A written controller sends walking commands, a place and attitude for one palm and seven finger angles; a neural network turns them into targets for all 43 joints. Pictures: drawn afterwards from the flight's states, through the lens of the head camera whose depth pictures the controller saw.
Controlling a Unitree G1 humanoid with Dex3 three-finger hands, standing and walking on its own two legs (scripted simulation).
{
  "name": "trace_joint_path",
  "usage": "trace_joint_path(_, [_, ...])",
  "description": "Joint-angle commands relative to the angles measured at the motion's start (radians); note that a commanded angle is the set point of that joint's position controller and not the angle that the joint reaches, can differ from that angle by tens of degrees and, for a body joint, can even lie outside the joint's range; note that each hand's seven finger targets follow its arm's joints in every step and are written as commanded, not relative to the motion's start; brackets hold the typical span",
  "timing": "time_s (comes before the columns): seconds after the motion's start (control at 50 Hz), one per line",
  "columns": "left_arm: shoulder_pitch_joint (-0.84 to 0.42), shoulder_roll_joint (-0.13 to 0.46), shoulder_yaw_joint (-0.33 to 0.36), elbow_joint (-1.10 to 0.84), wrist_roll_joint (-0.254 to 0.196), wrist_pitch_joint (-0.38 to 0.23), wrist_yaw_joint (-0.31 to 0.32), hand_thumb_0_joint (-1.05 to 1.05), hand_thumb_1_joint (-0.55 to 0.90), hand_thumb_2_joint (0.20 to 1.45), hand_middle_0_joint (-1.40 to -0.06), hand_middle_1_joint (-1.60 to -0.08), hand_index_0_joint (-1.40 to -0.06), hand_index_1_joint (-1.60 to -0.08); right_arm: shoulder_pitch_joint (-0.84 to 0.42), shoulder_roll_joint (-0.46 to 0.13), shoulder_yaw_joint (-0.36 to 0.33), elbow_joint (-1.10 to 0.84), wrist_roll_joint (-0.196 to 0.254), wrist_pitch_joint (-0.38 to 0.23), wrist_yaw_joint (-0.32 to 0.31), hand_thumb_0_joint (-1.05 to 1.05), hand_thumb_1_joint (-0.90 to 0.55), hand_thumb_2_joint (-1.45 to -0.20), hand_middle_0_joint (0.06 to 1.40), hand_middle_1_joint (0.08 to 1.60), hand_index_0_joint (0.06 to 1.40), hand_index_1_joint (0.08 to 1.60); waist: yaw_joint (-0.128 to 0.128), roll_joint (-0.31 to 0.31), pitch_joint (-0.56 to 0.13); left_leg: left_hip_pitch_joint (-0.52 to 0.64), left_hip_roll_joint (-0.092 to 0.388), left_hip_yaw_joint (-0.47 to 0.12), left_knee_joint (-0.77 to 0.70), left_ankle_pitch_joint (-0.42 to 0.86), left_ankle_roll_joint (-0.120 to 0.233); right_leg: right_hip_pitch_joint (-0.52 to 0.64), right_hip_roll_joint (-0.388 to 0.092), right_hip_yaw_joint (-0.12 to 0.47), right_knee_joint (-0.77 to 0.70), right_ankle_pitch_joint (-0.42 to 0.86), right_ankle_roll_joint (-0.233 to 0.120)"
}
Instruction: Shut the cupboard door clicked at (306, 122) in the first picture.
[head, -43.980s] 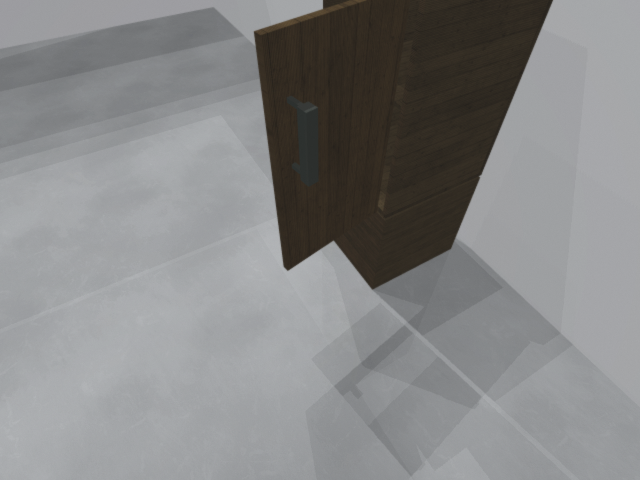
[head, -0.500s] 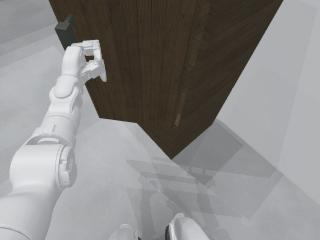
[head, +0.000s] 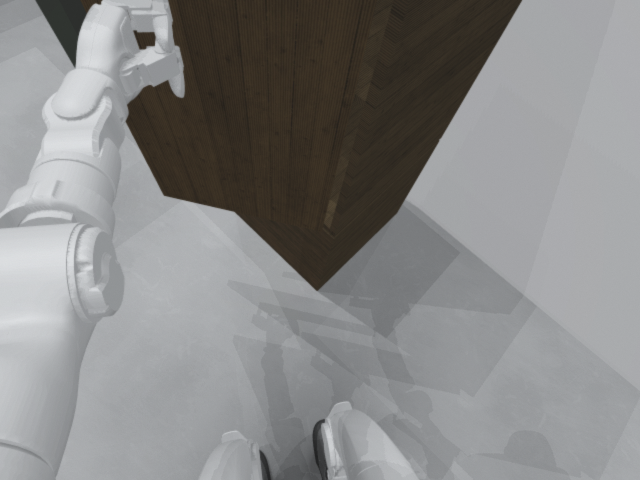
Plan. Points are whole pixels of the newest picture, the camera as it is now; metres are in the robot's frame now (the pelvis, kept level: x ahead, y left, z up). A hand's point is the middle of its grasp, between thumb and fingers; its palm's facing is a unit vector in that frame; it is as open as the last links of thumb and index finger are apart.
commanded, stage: push the door shut along its arc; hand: left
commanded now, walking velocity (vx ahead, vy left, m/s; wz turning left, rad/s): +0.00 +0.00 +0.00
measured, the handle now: (93, 36) +0.62 +0.15 +0.12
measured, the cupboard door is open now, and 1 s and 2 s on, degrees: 32 20 20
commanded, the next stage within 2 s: pull the fist back off the door in 0.36 s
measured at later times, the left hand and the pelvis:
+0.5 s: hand (192, 36) +0.60 +0.04 +0.13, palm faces -0.33 -0.94 +0.02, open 3.3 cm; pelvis +0.01 +0.00 -0.01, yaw +1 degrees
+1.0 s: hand (219, 52) +0.57 +0.02 +0.13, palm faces +0.11 -0.99 -0.03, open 3.1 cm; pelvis +0.03 -0.02 +0.02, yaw -1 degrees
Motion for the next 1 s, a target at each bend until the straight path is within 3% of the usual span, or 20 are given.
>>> trace_joint_path(0.0, [-0.555, 0.200, 0.045, -0.190, -0.005, -0.047, -0.005, 0.000, 0.900, 0.900, -1.300, -1.500, -1.300, -1.500, 0.236, -0.187, -0.061, -0.018, -0.006, 0.004, -0.016, 0.000, -0.900, -0.900, 0.200, 0.300, 0.200, 0.300, -0.042, 0.093, -0.537, 0.377, 0.012, -0.101, -0.064, 0.439, -0.005, 0.196, 0.013, 0.048, -0.079, 0.330, 0.004])
trace_joint_path(0.02, [-0.587, 0.215, 0.042, -0.213, 0.000, -0.048, -0.008, 0.000, 0.900, 0.900, -1.300, -1.500, -1.300, -1.500, 0.235, -0.188, -0.061, -0.018, -0.007, 0.007, -0.017, 0.000, -0.900, -0.900, 0.200, 0.300, 0.200, 0.300, -0.047, 0.106, -0.560, 0.382, 0.014, -0.102, -0.063, 0.449, -0.007, 0.202, 0.012, 0.050, -0.076, 0.343, 0.006])
trace_joint_path(0.06, [-0.592, 0.152, 0.000, -0.187, 0.000, -0.032, -0.016, 0.000, 0.900, 0.900, -1.300, -1.500, -1.300, -1.500, 0.236, -0.182, -0.063, -0.012, -0.007, 0.008, -0.016, 0.000, -0.900, -0.900, 0.200, 0.300, 0.200, 0.300, -0.063, 0.092, -0.540, 0.374, 0.013, -0.100, -0.058, 0.431, -0.005, 0.186, 0.013, 0.049, -0.084, 0.334, 0.009])
trace_joint_path(0.08, [-0.612, 0.189, 0.022, -0.196, 0.002, -0.030, -0.015, 0.000, 0.900, 0.900, -1.300, -1.500, -1.300, -1.500, 0.245, -0.186, -0.063, -0.008, -0.010, 0.010, -0.017, 0.000, -0.900, -0.900, 0.200, 0.300, 0.200, 0.300, -0.061, 0.094, -0.541, 0.368, 0.014, -0.100, -0.058, 0.431, -0.005, 0.197, 0.015, 0.049, -0.083, 0.336, 0.007])
trace_joint_path(0.1, [-0.626, 0.158, 0.001, -0.204, -0.002, -0.031, -0.020, 0.000, 0.900, 0.900, -1.300, -1.500, -1.300, -1.500, 0.248, -0.184, -0.063, -0.008, -0.010, 0.009, -0.017, 0.000, -0.900, -0.900, 0.200, 0.300, 0.200, 0.300, -0.066, 0.121, -0.554, 0.393, 0.012, -0.104, -0.056, 0.453, -0.005, 0.179, 0.016, 0.046, -0.077, 0.346, 0.003])
trace_joint_path(0.22, [-0.687, 0.138, -0.019, -0.212, -0.008, -0.024, -0.042, 0.000, 0.900, 0.900, -1.300, -1.500, -1.300, -1.500, 0.256, -0.186, -0.066, 0.015, -0.016, 0.004, -0.017, 0.000, -0.900, -0.900, 0.200, 0.300, 0.200, 0.300, -0.080, 0.145, -0.586, 0.448, 0.017, -0.119, -0.041, 0.493, -0.010, 0.134, 0.021, 0.036, -0.069, 0.347, 0.002])
trace_joint_path(0.36, [-0.771, 0.063, -0.073, -0.159, 0.000, -0.008, -0.039, 0.000, 0.900, 0.900, -1.300, -1.500, -1.300, -1.500, 0.260, -0.187, -0.066, 0.050, -0.023, -0.005, -0.017, 0.000, -0.900, -0.900, 0.200, 0.300, 0.200, 0.300, -0.127, 0.170, -0.520, 0.454, 0.021, -0.134, -0.021, 0.464, -0.007, 0.017, 0.024, 0.020, -0.064, 0.283, 0.000])
trace_joint_path(0.44, [-0.816, 0.062, -0.075, -0.158, 0.009, -0.009, -0.039, 0.000, 0.900, 0.900, -1.300, -1.500, -1.300, -1.500, 0.266, -0.189, -0.069, 0.065, -0.030, -0.011, -0.017, 0.000, -0.900, -0.900, 0.200, 0.300, 0.200, 0.300, -0.138, 0.182, -0.564, 0.472, 0.020, -0.142, 0.001, 0.497, -0.006, -0.005, 0.025, 0.015, -0.044, 0.294, -0.003])
trace_joint_path(0.46, [-0.806, 0.104, 0.136, -0.160, -0.055, 0.014, 0.166, 0.000, 0.900, 0.900, -1.300, -1.500, -1.300, -1.500, 0.302, -0.157, -0.049, 0.027, -0.047, -0.017, 0.001, 0.000, -0.900, -0.900, 0.200, 0.300, 0.200, 0.300, -0.078, 0.235, -0.605, 0.396, 0.029, -0.144, -0.007, 0.473, -0.022, 0.064, 0.013, 0.031, -0.053, 0.297, 0.004])
trace_joint_path(0.52, [-0.694, -0.008, 0.121, -0.167, 0.019, 0.003, 0.446, 0.000, 0.900, 0.900, -1.300, -1.500, -1.300, -1.500, 0.319, -0.151, -0.064, 0.010, -0.085, -0.014, 0.063, 0.000, -0.900, -0.900, 0.200, 0.300, 0.200, 0.300, -0.072, 0.149, -0.621, 0.381, 0.036, -0.151, -0.015, 0.512, -0.037, 0.082, 0.011, 0.015, -0.034, 0.320, 0.019])
trace_joint_path(0.54, [-0.680, -0.053, 0.106, -0.198, 0.056, -0.021, 0.527, 0.000, 0.900, 0.900, -1.300, -1.500, -1.300, -1.500, 0.316, -0.145, -0.070, 0.004, -0.101, -0.011, 0.084, 0.000, -0.900, -0.900, 0.200, 0.300, 0.200, 0.300, -0.063, 0.165, -0.620, 0.381, 0.033, -0.139, -0.010, 0.518, -0.040, 0.074, 0.011, 0.012, -0.037, 0.323, 0.020])
trace_joint_path(0.58, [-0.689, -0.052, 0.074, -0.272, 0.171, -0.089, 0.653, 0.000, 0.900, 0.900, -1.300, -1.500, -1.300, -1.500, 0.322, -0.144, -0.085, 0.016, -0.126, -0.008, 0.118, 0.000, -0.900, -0.900, 0.200, 0.300, 0.200, 0.300, -0.056, 0.193, -0.665, 0.401, 0.033, -0.125, 0.010, 0.567, -0.046, 0.076, 0.012, 0.016, -0.022, 0.358, 0.019])
trace_joint_path(0.62, [-0.668, -0.083, 0.009, -0.292, 0.230, -0.126, 0.665, 0.000, 0.900, 0.900, -1.300, -1.500, -1.300, -1.500, 0.327, -0.147, -0.104, 0.024, -0.123, 0.002, 0.135, 0.000, -0.900, -0.900, 0.200, 0.300, 0.200, 0.300, -0.060, 0.185, -0.695, 0.450, 0.036, -0.128, 0.002, 0.610, -0.053, 0.092, 0.012, 0.017, -0.027, 0.382, 0.019])
trace_joint_path(0.64, [-0.655, -0.083, -0.006, -0.302, 0.232, -0.128, 0.650, 0.000, 0.900, 0.900, -1.300, -1.500, -1.300, -1.500, 0.327, -0.147, -0.107, 0.021, -0.118, 0.009, 0.137, 0.000, -0.900, -0.900, 0.200, 0.300, 0.200, 0.300, -0.051, 0.183, -0.707, 0.453, 0.027, -0.110, -0.012, 0.600, -0.050, 0.142, 0.014, 0.021, -0.041, 0.400, 0.015])
trace_joint_path(0.7, [-0.578, -0.003, 0.064, -0.266, 0.185, -0.093, 0.601, 0.000, 0.900, 0.900, -1.300, -1.500, -1.300, -1.500, 0.326, -0.153, -0.101, 0.007, -0.092, 0.040, 0.119, 0.000, -0.900, -0.900, 0.200, 0.300, 0.200, 0.300, -0.019, 0.135, -0.695, 0.396, 0.007, -0.078, -0.070, 0.529, -0.033, 0.297, 0.014, 0.036, -0.078, 0.451, 0.010])
trace_joint_path(0.74, [-0.541, 0.005, 0.091, -0.287, 0.153, -0.088, 0.589, 0.000, 0.900, 0.900, -1.300, -1.500, -1.300, -1.500, 0.311, -0.142, -0.098, -0.011, -0.081, 0.048, 0.108, 0.000, -0.900, -0.900, 0.200, 0.300, 0.200, 0.300, -0.002, 0.081, -0.678, 0.369, 0.001, -0.059, -0.100, 0.497, -0.026, 0.378, 0.014, 0.044, -0.102, 0.477, 0.014])
trace_joint_path(0.78, [-0.503, -0.051, 0.066, -0.321, 0.126, -0.114, 0.586, 0.000, 0.900, 0.900, -1.300, -1.500, -1.300, -1.500, 0.286, -0.129, -0.094, -0.025, -0.077, 0.044, 0.106, 0.000, -0.900, -0.900, 0.200, 0.300, 0.200, 0.300, 0.003, 0.045, -0.617, 0.336, -0.005, -0.040, -0.125, 0.447, -0.019, 0.416, 0.014, 0.053, -0.130, 0.476, 0.018])
trace_joint_path(0.86, [-0.377, -0.090, 0.058, -0.327, 0.123, -0.189, 0.593, 0.000, 0.900, 0.900, -1.300, -1.500, -1.300, -1.500, 0.268, -0.120, -0.101, -0.019, -0.077, 0.029, 0.106, 0.000, -0.900, -0.900, 0.200, 0.300, 0.200, 0.300, 0.028, 0.000, -0.553, 0.324, -0.009, -0.022, -0.147, 0.420, -0.016, 0.441, 0.011, 0.057, -0.141, 0.473, 0.019])
trace_joint_path(0.9, [-0.267, -0.110, 0.054, -0.304, 0.124, -0.194, 0.586, 0.000, 0.900, 0.900, -1.300, -1.500, -1.300, -1.500, 0.259, -0.120, -0.106, -0.025, -0.070, 0.031, 0.106, 0.000, -0.900, -0.900, 0.200, 0.300, 0.200, 0.300, 0.052, -0.026, -0.532, 0.315, -0.016, -0.006, -0.158, 0.424, -0.015, 0.481, 0.010, 0.061, -0.148, 0.504, 0.017])
trace_joint_path(0.98, [-0.209, -0.158, 0.017, -0.306, 0.101, -0.163, 0.566, 0.000, 0.900, 0.900, -1.300, -1.500, -1.300, -1.500, 0.221, -0.119, -0.107, -0.037, -0.052, 0.044, 0.100, 0.000, -0.900, -0.900, 0.200, 0.300, 0.200, 0.300, 0.055, -0.081, -0.455, 0.277, -0.026, 0.015, -0.190, 0.349, -0.010, 0.523, 0.001, 0.077, -0.187, 0.488, 0.025])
